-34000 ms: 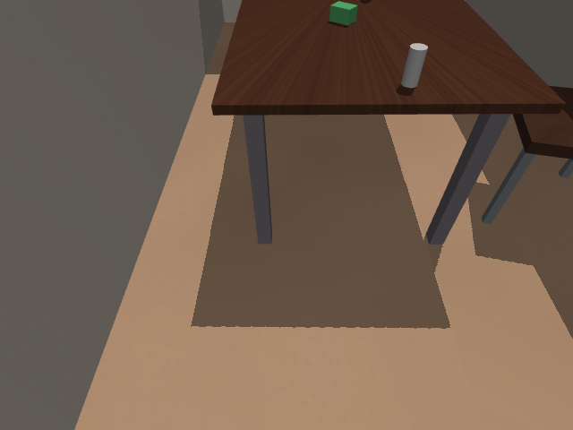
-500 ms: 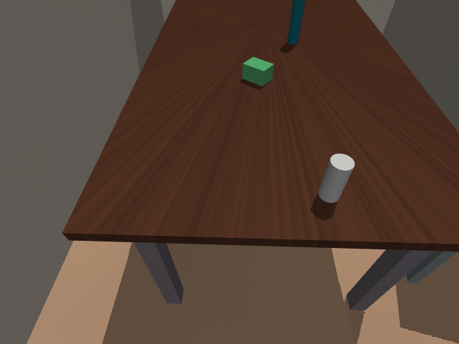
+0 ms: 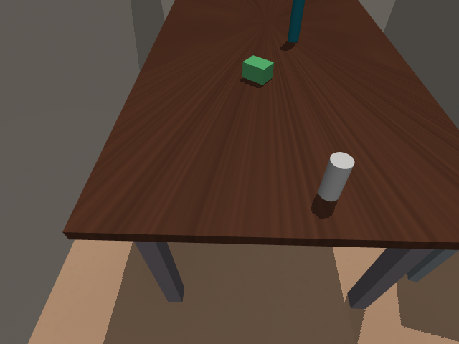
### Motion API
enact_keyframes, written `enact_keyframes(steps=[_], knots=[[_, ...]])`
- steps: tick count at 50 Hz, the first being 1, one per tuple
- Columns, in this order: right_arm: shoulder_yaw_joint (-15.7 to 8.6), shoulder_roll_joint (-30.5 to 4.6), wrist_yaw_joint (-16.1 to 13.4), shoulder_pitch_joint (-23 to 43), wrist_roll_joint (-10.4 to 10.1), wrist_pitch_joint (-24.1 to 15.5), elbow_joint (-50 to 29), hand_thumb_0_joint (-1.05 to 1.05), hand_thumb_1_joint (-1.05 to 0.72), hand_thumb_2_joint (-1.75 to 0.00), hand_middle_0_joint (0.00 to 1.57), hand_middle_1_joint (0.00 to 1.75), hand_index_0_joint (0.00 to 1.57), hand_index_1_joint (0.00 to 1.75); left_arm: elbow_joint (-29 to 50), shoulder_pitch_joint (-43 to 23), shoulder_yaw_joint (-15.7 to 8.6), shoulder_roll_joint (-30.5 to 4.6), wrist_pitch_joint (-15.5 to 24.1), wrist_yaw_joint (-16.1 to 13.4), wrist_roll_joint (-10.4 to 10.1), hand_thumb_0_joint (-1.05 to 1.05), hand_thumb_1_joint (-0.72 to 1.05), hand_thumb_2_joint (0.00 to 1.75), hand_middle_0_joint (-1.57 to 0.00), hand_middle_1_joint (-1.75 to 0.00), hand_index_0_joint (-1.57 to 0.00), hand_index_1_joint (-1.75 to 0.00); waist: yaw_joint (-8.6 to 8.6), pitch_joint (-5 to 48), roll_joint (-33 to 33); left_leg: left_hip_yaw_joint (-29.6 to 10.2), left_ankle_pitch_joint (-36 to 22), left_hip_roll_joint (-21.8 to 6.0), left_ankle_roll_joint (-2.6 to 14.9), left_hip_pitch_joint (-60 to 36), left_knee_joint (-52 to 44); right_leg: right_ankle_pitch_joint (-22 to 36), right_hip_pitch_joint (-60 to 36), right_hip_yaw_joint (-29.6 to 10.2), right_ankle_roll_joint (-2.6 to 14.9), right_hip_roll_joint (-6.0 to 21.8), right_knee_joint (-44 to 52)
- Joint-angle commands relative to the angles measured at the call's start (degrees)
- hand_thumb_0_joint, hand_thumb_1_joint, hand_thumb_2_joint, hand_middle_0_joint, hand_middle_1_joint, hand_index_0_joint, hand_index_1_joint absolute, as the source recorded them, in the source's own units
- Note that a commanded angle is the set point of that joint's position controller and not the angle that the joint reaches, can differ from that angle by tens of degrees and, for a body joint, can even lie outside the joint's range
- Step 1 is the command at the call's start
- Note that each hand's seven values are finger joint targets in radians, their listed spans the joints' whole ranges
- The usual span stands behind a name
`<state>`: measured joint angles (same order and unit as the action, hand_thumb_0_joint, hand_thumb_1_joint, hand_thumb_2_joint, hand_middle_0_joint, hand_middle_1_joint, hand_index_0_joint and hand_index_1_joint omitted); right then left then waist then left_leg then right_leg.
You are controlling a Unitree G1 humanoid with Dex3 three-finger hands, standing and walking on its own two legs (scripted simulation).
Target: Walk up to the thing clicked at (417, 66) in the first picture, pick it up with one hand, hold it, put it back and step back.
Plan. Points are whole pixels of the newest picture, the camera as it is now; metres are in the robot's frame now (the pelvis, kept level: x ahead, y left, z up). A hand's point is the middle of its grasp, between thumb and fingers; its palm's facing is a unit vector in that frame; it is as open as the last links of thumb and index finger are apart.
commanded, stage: stand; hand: right
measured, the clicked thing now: (335, 177) +0.45 -0.19 +0.02
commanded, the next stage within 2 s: step back in 0.34 s
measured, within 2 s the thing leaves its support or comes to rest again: neither
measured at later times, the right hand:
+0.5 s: hand out of the picture +0.07 -0.26 -0.16, palm faces -0.02 +0.92 -0.38, open 7.3 cm
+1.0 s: hand out of the picture -0.02 -0.23 -0.17, palm faces +0.03 +0.92 -0.39, open 7.4 cm
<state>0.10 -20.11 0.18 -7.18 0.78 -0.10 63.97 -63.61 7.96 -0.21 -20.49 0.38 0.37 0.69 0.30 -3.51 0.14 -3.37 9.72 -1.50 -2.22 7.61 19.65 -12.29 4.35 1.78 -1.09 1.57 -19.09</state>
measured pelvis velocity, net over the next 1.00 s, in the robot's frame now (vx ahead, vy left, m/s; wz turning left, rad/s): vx -0.11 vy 0.03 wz -0.07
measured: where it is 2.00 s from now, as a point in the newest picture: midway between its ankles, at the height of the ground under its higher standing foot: outside the picture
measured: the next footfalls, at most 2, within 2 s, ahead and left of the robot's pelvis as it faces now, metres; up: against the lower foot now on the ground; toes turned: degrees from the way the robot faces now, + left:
right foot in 1.00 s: -0.09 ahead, -0.08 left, +0.00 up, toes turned -1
left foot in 1.34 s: -0.15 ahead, +0.17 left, +0.00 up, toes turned -2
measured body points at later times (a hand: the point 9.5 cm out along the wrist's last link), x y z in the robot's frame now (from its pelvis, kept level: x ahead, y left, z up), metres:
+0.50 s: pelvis -0.02 +0.01 -0.01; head +0.02 +0.01 +0.43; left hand +0.07 +0.32 -0.14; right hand +0.07 -0.31 -0.14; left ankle +0.00 +0.14 -0.74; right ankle -0.02 -0.13 -0.75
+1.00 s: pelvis -0.11 +0.03 -0.03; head -0.04 +0.03 +0.41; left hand +0.01 +0.34 -0.15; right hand -0.02 -0.28 -0.15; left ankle -0.03 +0.14 -0.75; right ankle -0.13 -0.08 -0.75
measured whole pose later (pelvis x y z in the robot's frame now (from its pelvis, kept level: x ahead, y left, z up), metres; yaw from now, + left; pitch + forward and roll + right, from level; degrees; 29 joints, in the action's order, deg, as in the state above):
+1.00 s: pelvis -0.11 +0.03 -0.03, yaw -4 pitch -2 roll +0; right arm -2.2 -21.2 -0.4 -7.0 1.1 2.4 48.3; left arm -51.0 8.2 -3.9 -22.0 -2.6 -0.1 1.0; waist -0.3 -11.1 -0.2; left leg 2.6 14.7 -1.5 1.2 22.0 39.0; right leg -21.9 13.9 -2.4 0.5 -1.8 -38.1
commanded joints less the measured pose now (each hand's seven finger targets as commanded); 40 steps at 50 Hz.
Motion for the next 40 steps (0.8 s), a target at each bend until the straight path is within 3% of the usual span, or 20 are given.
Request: enact_keyframes(steps=[1,16,17,19,20,21,22,24,25,27,28,29,30,31,32,33,35,36,38,40], knots=[[-2.1,-12.3,-0.9,1.9,-0.2,-1.3,-3.3,0.00,-0.90,-0.90,0.20,0.30,0.20,0.30,3.3,-2.0,-2.7,-12.5,0.9,-0.8,-0.1,0.00,0.90,0.90,-0.20,-0.30,-0.20,-0.30,-0.08,4.2,0.3,-2.9,-9.4,-5.2,2.78,-1.1,-2.4,7.4,0.7,-4.4,2.04,6.2,3.2],[-2.2,-12.2,-0.8,2.2,-0.2,-1.2,-3.3,0.00,-0.90,-0.90,0.20,0.30,0.20,0.30,3.4,-1.8,-2.4,-12.3,1.0,-0.9,-0.1,0.00,0.90,0.90,-0.20,-0.30,-0.20,-0.30,0.05,3.9,0.0,-3.0,-9.7,-5.3,2.71,-1.0,-2.1,7.9,0.6,-4.3,2.06,6.1,3.5],[-3.5,-15.0,-0.5,4.0,-0.5,-0.1,-4.8,0.00,-0.90,-0.90,0.20,0.30,0.20,0.30,4.3,-2.5,-5.4,-15.9,0.2,-1.2,-1.2,0.00,0.90,0.90,-0.20,-0.30,-0.20,-0.30,0.20,-3.0,0.6,-2.8,-18.1,-3.7,4.52,4.7,4.3,16.1,4.0,-4.5,2.86,5.3,-1.8],[-3.7,-13.8,-0.6,1.7,-1.1,0.4,-6.2,0.00,-0.90,-0.90,0.20,0.30,0.20,0.30,6.4,-1.2,-5.8,-15.3,-0.2,-1.5,-1.4,0.00,0.90,0.90,-0.20,-0.30,-0.20,-0.30,-0.10,2.4,-0.7,-0.8,-21.1,-2.7,5.33,3.4,10.6,21.8,2.4,-5.0,5.77,7.0,-4.0],[-4.0,-13.7,-0.6,1.1,-1.2,0.7,-7.0,0.00,-0.90,-0.90,0.20,0.30,0.20,0.30,7.3,-1.5,-6.2,-15.5,-0.5,-1.5,-1.4,0.00,0.90,0.90,-0.20,-0.30,-0.20,-0.30,-0.24,4.6,-1.5,-0.3,-19.9,-1.6,5.53,3.0,13.8,22.2,3.0,-5.9,7.38,8.2,-4.4],[-4.4,-13.4,-0.6,-0.1,-1.3,1.1,-7.6,0.00,-0.90,-0.90,0.20,0.30,0.20,0.30,8.7,-3.3,-6.5,-15.9,-0.9,-1.4,-1.2,0.00,0.90,0.90,-0.20,-0.30,-0.20,-0.30,-0.77,6.3,-4.0,0.9,-13.8,0.2,5.26,3.4,18.5,22.2,3.8,-7.8,9.31,10.7,-4.2],[-4.7,-12.8,-0.5,-0.8,-1.2,1.5,-8.1,0.00,-0.90,-0.90,0.20,0.30,0.20,0.30,10.2,-5.5,-6.6,-16.1,-1.1,-1.4,-0.8,0.00,0.90,0.90,-0.20,-0.30,-0.20,-0.30,-1.33,6.9,-6.1,2.1,-4.2,1.7,4.86,3.5,22.8,22.2,6.1,-9.7,11.73,13.8,-3.9],[-5.6,-13.1,-0.2,-3.1,-0.7,2.6,-9.4,0.00,-0.90,-0.90,0.20,0.30,0.20,0.30,13.0,-8.7,-6.8,-16.8,-1.5,-1.5,0.4,0.00,0.90,0.90,-0.20,-0.30,-0.20,-0.30,-1.92,4.6,-10.5,-0.2,16.9,2.8,5.90,4.7,31.9,19.8,14.0,-13.3,15.41,19.1,-4.4],[-5.8,-13.0,0.0,-4.3,-0.7,2.9,-10.1,0.00,-0.90,-0.90,0.20,0.30,0.20,0.30,13.8,-10.2,-6.8,-17.0,-1.6,-1.6,0.9,0.00,0.90,0.90,-0.20,-0.30,-0.20,-0.30,-2.85,3.4,-11.6,-1.6,20.2,2.0,6.23,6.4,33.0,19.9,15.1,-13.1,15.75,19.6,-5.1],[-6.0,-13.2,0.1,-5.9,-0.9,2.5,-10.8,0.00,-0.90,-0.90,0.20,0.30,0.20,0.30,15.2,-10.9,-6.4,-16.1,-1.6,-1.6,0.8,0.00,0.90,0.90,-0.20,-0.30,-0.20,-0.30,-3.12,2.4,-11.4,-0.7,15.1,1.3,6.20,8.2,25.6,21.1,12.9,-10.3,12.81,16.4,-10.2],[-6.1,-13.0,0.0,-7.1,-0.6,2.0,-10.6,0.00,-0.90,-0.90,0.20,0.30,0.20,0.30,15.5,-10.5,-6.1,-15.7,-1.8,-1.6,0.6,0.00,0.90,0.90,-0.20,-0.30,-0.20,-0.30,-3.26,3.6,-9.8,0.8,4.8,0.9,5.92,7.5,16.7,19.5,10.6,-8.1,10.17,13.5,-15.0],[-6.5,-14.4,-0.2,-6.6,0.2,1.4,-10.9,0.00,-0.90,-0.90,0.20,0.30,0.20,0.30,15.8,-8.8,-5.8,-14.0,-2.4,-1.5,-0.1,0.00,0.90,0.90,-0.20,-0.30,-0.20,-0.30,-2.58,3.6,-1.7,-2.7,-13.2,-2.6,6.26,7.7,7.6,13.2,10.4,-4.7,7.06,7.6,-22.9],[-7.5,-18.7,-0.3,-5.3,1.4,0.9,-12.2,0.00,-0.90,-0.90,0.20,0.30,0.20,0.30,16.6,-7.0,-5.4,-10.5,-3.1,-1.6,-1.0,0.00,0.90,0.90,-0.20,-0.30,-0.20,-0.30,-1.65,3.2,10.8,-16.9,-28.1,-11.1,9.07,4.9,3.2,-4.0,17.5,-3.0,3.77,-2.8,-33.8],[-8.0,-21.4,-0.2,-5.4,1.1,0.6,-13.0,0.00,-0.90,-0.90,0.20,0.30,0.20,0.30,16.6,-5.7,-5.8,-10.7,-3.7,-2.2,-0.8,0.00,0.90,0.90,-0.20,-0.30,-0.20,-0.30,-1.63,5.9,10.2,-22.1,-37.1,-16.0,14.04,2.6,3.4,-24.8,19.5,-8.9,3.53,-7.5,-41.1],[-8.5,-22.9,-0.5,-4.5,0.9,0.6,-13.9,0.00,-0.90,-0.90,0.20,0.30,0.20,0.30,16.0,-4.9,-5.6,-10.9,-3.8,-2.8,-0.4,0.00,0.90,0.90,-0.20,-0.30,-0.20,-0.30,-2.18,8.0,11.0,-26.4,-32.9,-18.2,16.16,3.4,2.3,-27.5,20.3,-13.8,3.53,-8.5,-46.6],[-8.2,-20.9,-0.9,-1.9,0.6,0.6,-15.1,0.00,-0.90,-0.90,0.20,0.30,0.20,0.30,15.6,-5.1,-5.9,-12.0,-4.0,-3.1,-0.3,0.00,0.90,0.90,-0.20,-0.30,-0.20,-0.30,-1.53,7.6,8.2,-22.7,-28.4,-16.9,15.53,3.9,2.9,-25.3,20.8,-16.0,3.91,-7.8,-50.1],[-7.1,-16.9,-1.8,2.3,0.8,0.6,-16.3,0.00,-0.90,-0.90,0.20,0.30,0.20,0.30,14.4,-0.2,-5.8,-12.3,-3.8,-3.0,-1.1,0.00,0.90,0.90,-0.20,-0.30,-0.20,-0.30,1.84,7.7,8.1,-14.2,-26.8,-13.1,14.67,-1.4,6.4,-18.9,25.0,-14.4,2.90,-6.4,-52.1],[-6.9,-15.9,-2.1,1.1,0.8,0.5,-17.0,0.00,-0.90,-0.90,0.20,0.30,0.20,0.30,14.7,0.6,-5.9,-13.0,-3.7,-2.8,-0.9,0.00,0.90,0.90,-0.20,-0.30,-0.20,-0.30,1.69,7.9,8.1,-12.8,-26.7,-12.5,14.78,-3.1,7.3,-17.6,25.1,-13.3,2.20,-6.0,-51.6],[-6.8,-14.5,-2.2,-2.3,0.9,0.5,-16.7,0.00,-0.90,-0.90,0.20,0.30,0.20,0.30,15.6,-1.3,-6.2,-12.6,-3.3,-2.5,-0.4,0.00,0.90,0.90,-0.20,-0.30,-0.20,-0.30,-0.83,7.6,6.4,-12.5,-28.5,-12.6,15.43,-6.8,7.7,-18.1,25.3,-12.4,0.69,-5.8,-47.6],[-7.1,-15.3,-2.3,-3.9,0.7,0.6,-17.0,0.00,-0.90,-0.90,0.20,0.30,0.20,0.30,17.0,-1.9,-6.1,-11.9,-3.0,-2.2,-0.3,0.00,0.90,0.90,-0.20,-0.30,-0.20,-0.30,-1.98,6.9,6.8,-11.8,-29.7,-13.2,16.39,-9.0,8.4,-18.3,25.4,-11.4,-0.16,-5.5,-41.7]])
